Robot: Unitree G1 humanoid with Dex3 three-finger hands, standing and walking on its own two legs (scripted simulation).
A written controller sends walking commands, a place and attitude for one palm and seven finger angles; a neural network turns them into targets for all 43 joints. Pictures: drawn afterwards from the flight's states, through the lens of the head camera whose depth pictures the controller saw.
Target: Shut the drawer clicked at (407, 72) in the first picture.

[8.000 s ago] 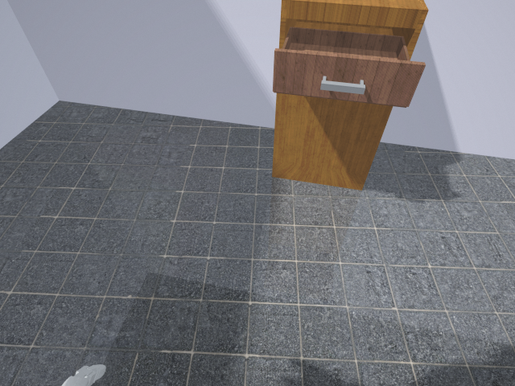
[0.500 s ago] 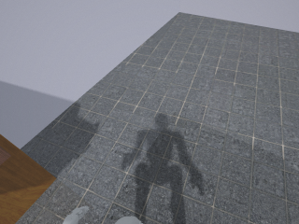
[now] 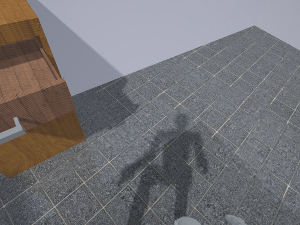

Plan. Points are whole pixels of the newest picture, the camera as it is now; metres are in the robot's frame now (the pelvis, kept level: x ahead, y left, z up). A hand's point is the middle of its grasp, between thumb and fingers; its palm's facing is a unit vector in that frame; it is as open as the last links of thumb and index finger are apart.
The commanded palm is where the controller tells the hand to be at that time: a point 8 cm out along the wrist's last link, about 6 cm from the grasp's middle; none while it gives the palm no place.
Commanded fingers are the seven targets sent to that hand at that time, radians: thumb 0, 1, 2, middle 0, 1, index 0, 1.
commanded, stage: turn to face it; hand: left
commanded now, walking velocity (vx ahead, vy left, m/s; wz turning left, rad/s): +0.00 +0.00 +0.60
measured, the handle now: out of the picture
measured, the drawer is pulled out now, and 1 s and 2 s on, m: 0.28 0.28 0.28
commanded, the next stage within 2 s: take the last steps up to it in 1.06 s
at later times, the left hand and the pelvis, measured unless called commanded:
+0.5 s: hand out of the picture +0.07 +0.17 -0.13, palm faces +0.28 -0.91 -0.30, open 7.4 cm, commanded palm none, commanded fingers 0.00 0.90 0.90 -0.20 -0.30 -0.20 -0.30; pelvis +0.00 -0.05 +0.00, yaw +18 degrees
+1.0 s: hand out of the picture -0.16 +0.20 -0.18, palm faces +0.58 -0.78 -0.24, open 7.4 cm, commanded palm none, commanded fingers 0.00 0.90 0.90 -0.20 -0.30 -0.20 -0.30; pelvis -0.04 +0.01 +0.00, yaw +32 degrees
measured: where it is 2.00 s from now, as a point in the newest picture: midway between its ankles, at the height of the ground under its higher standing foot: outside the picture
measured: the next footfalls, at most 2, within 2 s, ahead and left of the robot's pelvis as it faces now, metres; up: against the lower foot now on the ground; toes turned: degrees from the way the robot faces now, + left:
right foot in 0.38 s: +0.07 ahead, -0.14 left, +0.00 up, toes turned +13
left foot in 0.86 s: -0.05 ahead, +0.10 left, +0.00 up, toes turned +35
